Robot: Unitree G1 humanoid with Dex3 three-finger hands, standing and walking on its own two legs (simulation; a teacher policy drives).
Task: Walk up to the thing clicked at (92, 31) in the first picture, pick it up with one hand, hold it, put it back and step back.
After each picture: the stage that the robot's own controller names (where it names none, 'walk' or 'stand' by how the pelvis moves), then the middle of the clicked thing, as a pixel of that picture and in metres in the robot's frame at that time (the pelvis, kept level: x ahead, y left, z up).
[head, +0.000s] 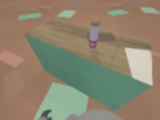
stand; (93, 36) +0.66 +0.02 +0.14
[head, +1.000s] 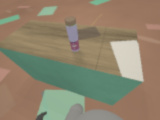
walk; (73, 36) +0.56 +0.18 +0.16
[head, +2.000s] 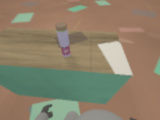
stand; (64, 41) +0.52 +0.23 +0.16
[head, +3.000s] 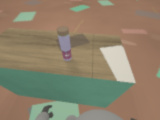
stand; (65, 45) +0.49 +0.21 +0.14
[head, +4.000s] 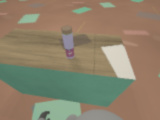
stand; (68, 44) +0.52 +0.20 +0.14
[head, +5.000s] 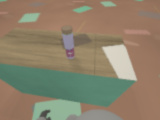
stand; (68, 44) +0.52 +0.20 +0.14
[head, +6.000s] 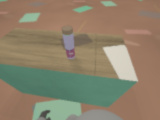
stand; (69, 44) +0.51 +0.20 +0.14
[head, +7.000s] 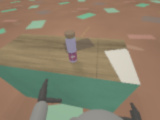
rise first; (71, 47) +0.50 +0.20 +0.14
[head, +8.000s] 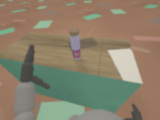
go down; (75, 45) +0.54 +0.18 +0.15
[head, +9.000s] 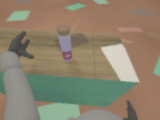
go down; (65, 45) +0.48 +0.18 +0.15
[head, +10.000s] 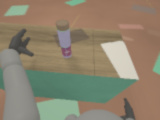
close in; (65, 41) +0.50 +0.18 +0.16
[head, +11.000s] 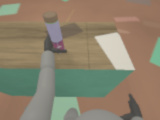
close; (55, 35) +0.52 +0.21 +0.19
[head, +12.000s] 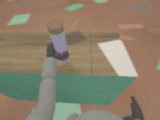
lift; (60, 45) +0.42 +0.18 +0.22
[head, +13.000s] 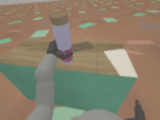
lift; (63, 42) +0.31 +0.16 +0.34
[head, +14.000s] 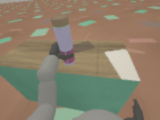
hold; (65, 43) +0.33 +0.16 +0.32
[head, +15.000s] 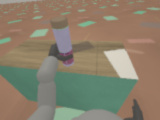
hold; (64, 45) +0.32 +0.16 +0.31
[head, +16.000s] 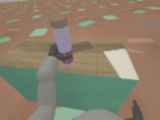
hold; (64, 44) +0.33 +0.16 +0.31
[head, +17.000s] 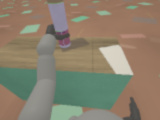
crouch; (60, 24) +0.43 +0.18 +0.37
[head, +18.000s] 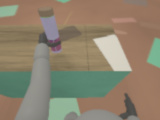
lower; (52, 33) +0.51 +0.21 +0.21
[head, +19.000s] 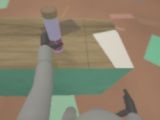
lower; (54, 33) +0.51 +0.19 +0.19
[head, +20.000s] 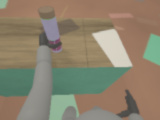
lower; (52, 33) +0.51 +0.20 +0.19
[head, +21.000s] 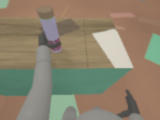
lower; (51, 33) +0.51 +0.20 +0.19
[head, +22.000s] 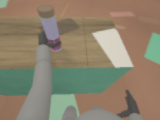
lower; (52, 32) +0.51 +0.20 +0.19
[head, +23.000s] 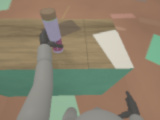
withdraw; (54, 34) +0.51 +0.20 +0.19
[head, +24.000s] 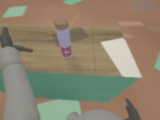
sink last; (64, 41) +0.48 +0.18 +0.18
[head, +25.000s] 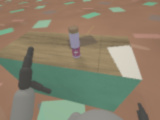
stand; (75, 43) +0.54 +0.19 +0.16
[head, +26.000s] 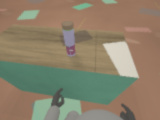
stand; (69, 40) +0.52 +0.19 +0.16
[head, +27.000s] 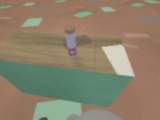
stand; (71, 43) +0.55 +0.19 +0.14
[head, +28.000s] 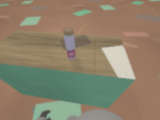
stand; (70, 45) +0.52 +0.19 +0.14
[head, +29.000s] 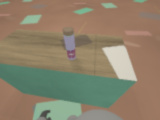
stand; (70, 45) +0.51 +0.19 +0.14
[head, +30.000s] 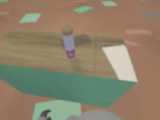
stand; (69, 45) +0.50 +0.19 +0.14
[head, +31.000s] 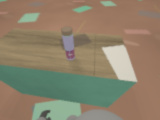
stand; (69, 45) +0.50 +0.19 +0.14
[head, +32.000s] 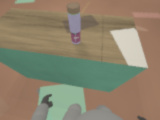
walk; (75, 26) +0.57 +0.15 +0.16
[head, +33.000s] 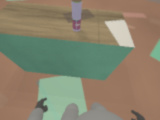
walk; (76, 14) +0.74 +0.19 +0.16
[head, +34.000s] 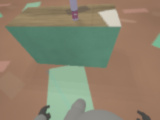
walk; (73, 6) +1.01 +0.27 +0.16
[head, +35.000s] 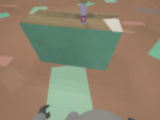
stand; (83, 12) +1.12 +0.17 +0.15
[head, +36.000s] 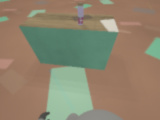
stand; (80, 14) +1.15 +0.19 +0.14
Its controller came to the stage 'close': yes
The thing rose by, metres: 0.21
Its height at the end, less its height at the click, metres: +0.00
